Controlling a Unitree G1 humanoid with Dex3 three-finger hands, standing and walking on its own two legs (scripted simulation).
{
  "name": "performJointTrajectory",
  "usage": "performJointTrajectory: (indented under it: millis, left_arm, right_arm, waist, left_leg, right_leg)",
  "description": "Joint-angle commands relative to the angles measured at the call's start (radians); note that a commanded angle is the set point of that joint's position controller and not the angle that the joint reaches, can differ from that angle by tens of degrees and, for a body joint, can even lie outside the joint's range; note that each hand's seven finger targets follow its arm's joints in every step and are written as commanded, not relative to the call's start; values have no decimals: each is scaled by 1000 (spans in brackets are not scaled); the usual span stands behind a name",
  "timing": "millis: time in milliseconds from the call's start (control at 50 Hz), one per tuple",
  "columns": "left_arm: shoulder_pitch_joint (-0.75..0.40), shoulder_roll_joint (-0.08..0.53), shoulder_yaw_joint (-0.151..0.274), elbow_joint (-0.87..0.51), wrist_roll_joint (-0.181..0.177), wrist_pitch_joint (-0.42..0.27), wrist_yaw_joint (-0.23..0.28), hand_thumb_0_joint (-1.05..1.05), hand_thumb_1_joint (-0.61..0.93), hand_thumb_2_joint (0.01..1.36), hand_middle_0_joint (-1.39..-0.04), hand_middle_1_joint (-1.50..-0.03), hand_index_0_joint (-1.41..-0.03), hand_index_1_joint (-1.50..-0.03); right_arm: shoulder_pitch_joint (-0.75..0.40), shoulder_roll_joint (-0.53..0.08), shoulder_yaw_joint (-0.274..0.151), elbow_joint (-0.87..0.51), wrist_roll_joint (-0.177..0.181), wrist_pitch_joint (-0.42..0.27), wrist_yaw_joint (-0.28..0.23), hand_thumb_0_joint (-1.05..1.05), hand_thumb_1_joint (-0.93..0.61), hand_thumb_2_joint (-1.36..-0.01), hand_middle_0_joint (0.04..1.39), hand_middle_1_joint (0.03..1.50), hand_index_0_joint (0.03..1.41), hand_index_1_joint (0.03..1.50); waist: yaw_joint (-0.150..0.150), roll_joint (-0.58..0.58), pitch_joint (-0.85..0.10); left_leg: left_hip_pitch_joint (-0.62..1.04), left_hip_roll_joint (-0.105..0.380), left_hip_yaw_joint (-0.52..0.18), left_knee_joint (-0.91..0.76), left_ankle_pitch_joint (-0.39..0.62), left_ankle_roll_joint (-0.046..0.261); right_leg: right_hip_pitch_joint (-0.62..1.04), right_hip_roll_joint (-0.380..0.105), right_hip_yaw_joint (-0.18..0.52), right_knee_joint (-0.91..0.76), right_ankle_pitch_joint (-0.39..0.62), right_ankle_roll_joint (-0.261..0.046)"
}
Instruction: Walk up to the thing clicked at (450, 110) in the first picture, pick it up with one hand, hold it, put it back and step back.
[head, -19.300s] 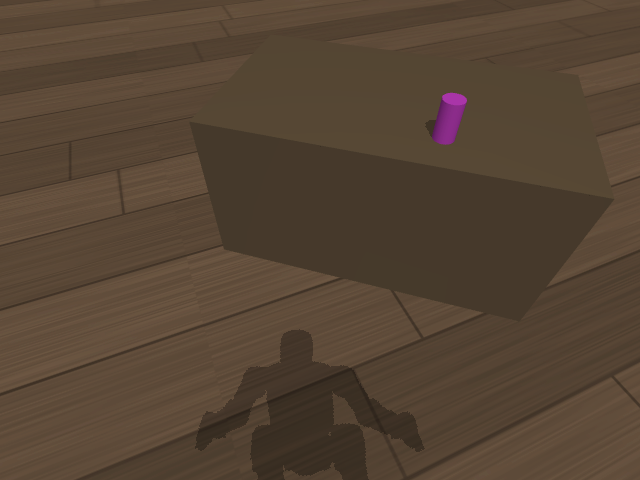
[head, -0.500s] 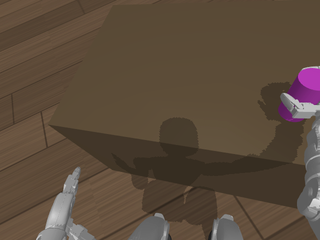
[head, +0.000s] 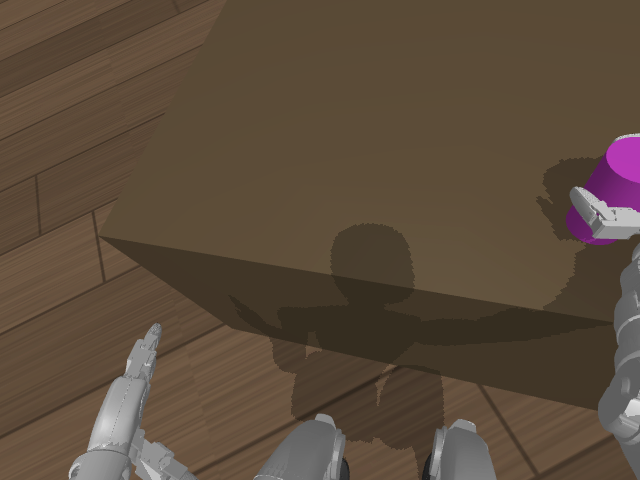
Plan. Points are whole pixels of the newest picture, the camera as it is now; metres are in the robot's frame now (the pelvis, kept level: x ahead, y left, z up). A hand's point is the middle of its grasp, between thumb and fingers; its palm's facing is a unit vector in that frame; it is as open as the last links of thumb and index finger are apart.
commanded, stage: lower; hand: right
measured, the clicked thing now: (615, 195) +0.49 -0.25 +0.00
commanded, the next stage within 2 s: loosen in 0.06 s
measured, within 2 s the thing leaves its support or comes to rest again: neither
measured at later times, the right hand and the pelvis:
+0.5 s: hand (618, 193) +0.49 -0.25 +0.00, palm faces +0.30 +0.96 -0.01, open 9.8 cm; pelvis +0.00 +0.00 -0.01, yaw +0 degrees
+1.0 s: hand out of the picture +0.50 -0.29 +0.06, palm faces +0.35 +0.94 -0.01, open 15.6 cm; pelvis +0.01 +0.00 +0.01, yaw +0 degrees
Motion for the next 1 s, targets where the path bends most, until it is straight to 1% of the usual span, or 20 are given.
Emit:
performJointTrajectory:
  millis: [0,20,40,80,140,200,220,280,320,340,380,480,520,580,620,700,800,920,960,980]
  left_arm:
    - [37,162,102,-165,-1,-44,18,0,-560,67,-46,-42,-35,-52]
    - [14,168,105,-184,0,-47,19,0,-563,69,-46,-39,-34,-51]
    - [33,170,109,-186,1,-46,19,0,-563,69,-46,-41,-34,-53]
    - [46,174,116,-189,2,-43,17,0,-564,69,-46,-41,-35,-53]
    - [43,181,121,-206,-1,-43,18,0,-562,64,-46,-40,-35,-51]
    - [69,186,127,-210,2,-38,12,0,-519,39,-52,-50,-54,-47]
    - [96,181,124,-179,3,-31,10,0,-520,39,-52,-50,-54,-46]
    - [50,167,109,-211,1,-28,7,0,-528,45,-54,-50,-54,-49]
    - [33,176,119,-236,0,-29,10,0,-527,46,-54,-53,-56,-50]
    - [42,176,116,-210,1,-27,11,0,-531,49,-54,-52,-55,-51]
    - [53,180,121,-221,0,-26,11,0,-555,69,-52,-48,-45,-55]
    - [49,174,114,-222,-4,-29,14,0,-567,77,-52,-49,-42,-60]
    - [70,175,120,-214,-3,-31,16,0,-565,75,-52,-49,-42,-60]
    - [58,178,120,-206,-4,-34,19,0,-569,77,-52,-49,-40,-62]
    - [47,178,122,-222,-4,-37,19,0,-571,77,-51,-47,-37,-61]
    - [43,181,115,-228,-3,-36,19,0,-531,48,-57,-49,-51,-54]
    - [74,211,145,-249,-12,-24,26,0,-534,52,-57,-51,-51,-56]
    - [73,161,94,-131,-28,-16,30,0,-554,60,-57,-43,-45,-56]
    - [28,144,68,-126,-33,-19,33,0,-562,62,-56,-42,-43,-56]
    - [20,152,78,-113,-33,-21,37,0,-558,59,-55,-42,-42,-54]
  right_arm:
    - [-366,-212,5,-169,4,-81,4,0,-319,-1321,1320,1441,1353,1442]
    - [-394,-256,-19,-244,4,-89,0,0,-302,-1312,1309,1432,1343,1432]
    - [-398,-272,-22,-232,2,-92,-2,0,-286,-1309,1303,1429,1337,1429]
    - [-347,-207,7,-166,5,-81,7,0,-295,-1305,1298,1423,1331,1423]
    - [-359,-249,-18,-211,2,-84,3,0,-295,-1312,1306,1432,1340,1432]
    - [-353,-234,-12,-207,0,-76,5,0,-161,-1092,1265,1243,1284,1243]
    - [-321,-231,-7,-150,-3,-69,6,0,-129,-1012,1230,1163,1243,1163]
    - [-328,-201,9,-142,-9,-63,5,0,5,-772,1156,976,1162,976]
    - [-401,-236,0,-242,-9,-74,3,0,90,-612,1124,890,1128,891]
    - [-362,-218,10,-183,-13,-68,6,0,141,-554,1095,841,1098,841]
    - [-381,-238,-6,-222,-7,-67,5,0,276,-507,959,762,970,763]
    - [-361,-238,-9,-213,5,-61,3,0,371,-336,763,560,769,561]
    - [-399,-253,-10,-251,4,-66,3,0,379,-305,695,509,699,509]
    - [-380,-263,-15,-249,3,-69,-2,0,339,-306,601,461,604,462]
    - [-373,-233,-7,-236,8,-68,-2,0,346,-303,547,437,549,437]
    - [-358,-271,-23,-247,-1,-73,-5,0,329,-377,392,421,401,421]
    - [-373,-371,-65,-333,-4,-64,4,0,351,-277,289,303,292,303]
    - [-411,-422,-73,-374,20,-12,26,0,507,-59,87,74,85,74]
    - [-422,-419,-57,-355,18,12,40,0,539,-44,71,60,71,60]
    - [-415,-378,-27,-320,21,29,54,0,555,-42,66,59,66,59]
  waist:
    - [1,-241,-445]
    - [-20,-272,-506]
    - [-9,-275,-525]
    - [17,-240,-476]
    - [0,-248,-503]
    - [9,-240,-524]
    - [11,-236,-473]
    - [10,-223,-443]
    - [1,-266,-496]
    - [5,-267,-476]
    - [5,-265,-484]
    - [-1,-242,-477]
    - [10,-263,-505]
    - [-8,-278,-505]
    - [10,-248,-506]
    - [-11,-270,-518]
    - [-24,-311,-585]
    - [-57,-331,-500]
    - [-69,-320,-487]
    - [-48,-310,-478]
  left_leg:
    - [19,-29,-4,-125,276,28]
    - [35,-26,-9,-116,301,26]
    - [46,-27,-11,-115,310,25]
    - [30,-30,-5,-113,304,24]
    - [29,-29,-10,-111,306,21]
    - [39,-30,-10,-102,343,18]
    - [25,-31,-10,-108,326,19]
    - [19,-30,-8,-106,295,22]
    - [23,-29,-11,-102,286,24]
    - [-7,-30,-3,-94,277,27]
    - [12,-31,-6,-99,283,25]
    - [24,-29,-8,-110,261,22]
    - [24,-30,-11,-113,279,20]
    - [14,-29,-5,-102,280,24]
    - [29,-31,-5,-107,293,22]
    - [36,-30,-4,-101,306,24]
    - [99,-29,-4,-143,332,21]
    - [158,-20,-25,-204,363,16]
    - [184,-17,-25,-221,367,16]
    - [185,-18,-25,-237,370,15]
  right_leg:
    - [550,27,67,-130,264,11]
    - [575,25,68,-118,297,10]
    - [572,27,64,-109,299,8]
    - [537,26,68,-104,281,6]
    - [550,23,68,-97,283,2]
    - [551,25,67,-79,322,0]
    - [526,27,64,-81,304,-1]
    - [498,28,66,-95,264,2]
    - [528,25,68,-101,256,7]
    - [541,22,73,-103,269,10]
    - [528,23,73,-100,260,8]
    - [505,27,69,-103,209,3]
    - [530,27,67,-91,233,3]
    - [552,27,71,-97,264,7]
    - [537,26,71,-89,261,4]
    - [554,26,72,-95,294,8]
    - [662,27,64,-123,338,10]
    - [669,33,44,-167,352,8]
    - [688,35,43,-192,358,9]
    - [694,33,42,-201,352,8]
